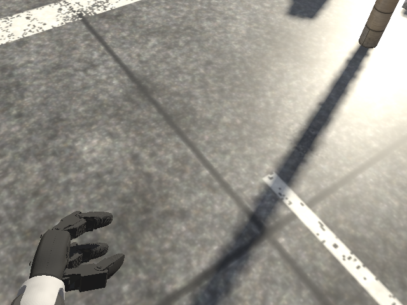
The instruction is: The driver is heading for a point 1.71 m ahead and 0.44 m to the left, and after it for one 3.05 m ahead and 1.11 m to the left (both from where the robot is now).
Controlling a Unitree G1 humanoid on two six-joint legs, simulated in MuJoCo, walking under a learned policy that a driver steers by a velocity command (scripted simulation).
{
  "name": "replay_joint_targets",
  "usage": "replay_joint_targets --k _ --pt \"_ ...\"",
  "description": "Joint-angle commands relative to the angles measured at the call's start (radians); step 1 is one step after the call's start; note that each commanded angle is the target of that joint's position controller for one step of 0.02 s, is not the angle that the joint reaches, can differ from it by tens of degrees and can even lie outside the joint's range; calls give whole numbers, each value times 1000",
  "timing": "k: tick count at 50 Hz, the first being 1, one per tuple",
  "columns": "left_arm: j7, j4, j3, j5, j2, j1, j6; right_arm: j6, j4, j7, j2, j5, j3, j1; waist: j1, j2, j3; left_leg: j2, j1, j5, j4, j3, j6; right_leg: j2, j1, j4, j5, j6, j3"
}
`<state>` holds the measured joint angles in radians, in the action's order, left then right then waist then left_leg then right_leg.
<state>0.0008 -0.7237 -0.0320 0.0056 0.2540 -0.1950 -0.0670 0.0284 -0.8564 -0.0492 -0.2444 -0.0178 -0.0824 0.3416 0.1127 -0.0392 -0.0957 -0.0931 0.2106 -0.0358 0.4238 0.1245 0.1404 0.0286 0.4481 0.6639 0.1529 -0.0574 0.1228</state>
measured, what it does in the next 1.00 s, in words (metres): goes down, turning left: right foot, then left foot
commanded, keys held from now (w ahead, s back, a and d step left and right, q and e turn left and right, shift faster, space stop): q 0.54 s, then no key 0.46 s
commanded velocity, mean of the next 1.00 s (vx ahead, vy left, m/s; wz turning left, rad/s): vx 0.01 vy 0.00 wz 0.43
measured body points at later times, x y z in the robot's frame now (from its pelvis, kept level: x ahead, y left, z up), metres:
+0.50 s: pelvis +0.05 -0.01 -0.04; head +0.09 +0.02 +0.41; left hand +0.08 +0.30 -0.16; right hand +0.29 -0.22 -0.13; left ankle +0.03 +0.11 -0.76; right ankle +0.12 -0.14 -0.77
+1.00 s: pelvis +0.05 +0.02 -0.04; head +0.07 +0.03 +0.41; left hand +0.05 +0.32 -0.15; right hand +0.30 -0.13 -0.14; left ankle +0.02 +0.11 -0.77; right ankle +0.11 -0.11 -0.77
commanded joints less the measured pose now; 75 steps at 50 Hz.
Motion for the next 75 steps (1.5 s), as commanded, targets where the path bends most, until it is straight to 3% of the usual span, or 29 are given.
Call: replay_joint_targets --k 1,4,5,6,7,8,10,13,18,23,25,26,27,28,29,31,32,34,39,43,46,48,49,50,52,67,70,72,75 --pt "-3 40 -22 5 74 15 -1 -9 88 -11 -180 2 -44 -67 -66 152 136 166 29 -29 -68 274 30 38 -152 -138 -100 -17 -18" --pt "-1 -6 -36 -4 92 143 -11 -19 127 -24 -130 -4 -35 -133 -119 123 117 100 101 153 82 301 -29 -26 -288 -358 -299 3 -3" --pt "2 -32 -37 -16 96 196 -13 -20 117 -19 -75 -4 -20 -90 -117 26 137 33 184 390 267 220 -72 -101 -397 -371 -415 31 -2" --pt "9 -36 -31 -38 106 279 -14 -20 112 -20 -21 7 -4 -33 -127 -81 195 -60 412 731 593 124 -113 -281 -591 -229 -802 117 143" --pt "1 -37 -34 -57 133 279 -8 -16 117 -9 -66 3 -19 109 -50 -113 240 -58 438 762 736 126 -144 -419 -535 -209 -986 227 253" --pt "1 -14 -54 -43 169 183 4 -27 128 -7 -156 -5 -41 137 -2 -190 247 9 457 674 819 69 -186 -467 -483 -281 -732 307 319" --pt "11 28 -38 -32 98 98 27 -71 123 -20 -239 -10 -68 40 -35 -123 203 84 458 537 939 29 -219 -367 -343 -351 -219 300 236" --pt "27 10 -33 -28 116 124 43 -98 172 -11 -174 3 -51 -40 -59 -75 134 97 412 429 927 -16 -229 -294 -204 -389 -184 294 87" --pt "53 -35 -48 -19 158 248 58 -75 247 10 -103 6 -9 -152 -128 -89 209 146 380 391 595 -74 -234 -305 -381 -360 -297 303 -10" --pt "34 -38 -71 5 219 280 66 -80 270 41 -135 3 -5 -156 -130 -131 195 123 182 393 307 -157 -181 -336 -338 -327 -270 268 -67" --pt "31 -44 -73 24 218 283 67 -85 252 50 -142 5 -12 -100 -90 -114 191 94 43 264 91 -187 -127 -325 -288 -243 -217 209 -106" --pt "26 -67 -66 22 182 343 64 -88 235 44 -175 4 -28 -54 -80 -51 201 91 -105 160 1 -147 -87 -288 -185 -138 -123 137 -161" --pt "13 -48 -47 -16 115 361 61 -89 241 27 -285 1 -58 -19 -97 220 209 311 -283 -153 -54 161 4 -175 65 156 228 28 -278" --pt "17 17 -42 -34 101 282 49 -78 280 26 -350 37 -60 -49 -79 375 228 527 -252 -369 -57 414 227 -40 283 396 552 -24 -212" --pt "22 23 -59 -16 160 207 47 -58 280 33 -280 57 -44 -36 -21 222 251 484 -206 -286 -81 358 245 -64 276 520 525 -18 -101" --pt "39 -15 -69 0 161 268 62 -41 276 28 -224 34 -25 -158 -98 148 185 355 -131 -143 -72 180 116 -93 256 506 347 -6 -84" --pt "47 -30 -73 -10 171 294 71 -40 279 25 -196 20 -12 -197 -113 163 176 332 -98 -163 -72 144 92 -90 226 507 287 -16 -91" --pt "44 -38 -73 -10 162 337 76 -38 276 20 -171 29 5 -207 -135 173 192 299 -47 -202 -79 99 93 -68 139 533 208 -29 -105" --pt "38 -21 -49 -6 115 305 78 -34 248 14 -154 35 16 -202 -111 173 166 289 -67 -43 -95 107 93 -84 68 250 163 -36 -88" --pt "27 -17 -45 -3 126 300 74 -38 223 26 -169 38 14 -197 -87 179 132 294 -10 59 -97 153 113 -73 -55 74 225 -24 -105" --pt "22 -32 -40 -2 109 336 64 -38 203 32 -143 26 26 -216 -114 155 128 276 0 50 -59 174 93 -60 -160 -129 148 1 -117" --pt "18 -48 -35 -25 122 383 54 -28 177 34 -109 25 40 -178 -132 100 161 229 50 69 -31 152 16 -104 -344 -297 -124 33 -68" --pt "21 -43 -44 -32 184 399 55 -16 173 39 -101 41 43 -149 -100 6 191 171 84 140 23 93 -29 -183 -413 -248 -320 66 -8" --pt "16 -59 -52 -16 197 361 56 -10 168 43 -101 41 38 -124 -60 -97 187 104 55 214 3 12 -66 -179 -333 -217 -199 114 -15" --pt "7 -48 -33 -19 118 334 49 -17 159 39 -131 39 31 -204 -111 -53 150 96 10 216 31 -1 -87 -137 -249 -249 -20 96 -37" --pt "22 -122 -12 -15 100 380 38 -34 36 20 -99 28 27 -156 -119 50 95 112 -12 124 21 15 -84 -88 -228 -236 6 67 -79" --pt "25 -145 -19 0 111 404 43 -36 3 16 -120 13 17 -125 -113 40 55 74 48 599 31 -11 -55 -58 -170 -232 415 104 -87" --pt "28 -137 -16 9 107 411 28 -15 8 18 -114 3 18 -124 -113 32 -30 92 135 751 25 15 -28 -86 -112 -253 574 147 -29" --pt "21 -149 -25 18 125 464 -13 38 10 32 -96 -7 20 -145 -127 4 -30 105 190 646 80 14 -19 -154 -177 -286 551 205 89"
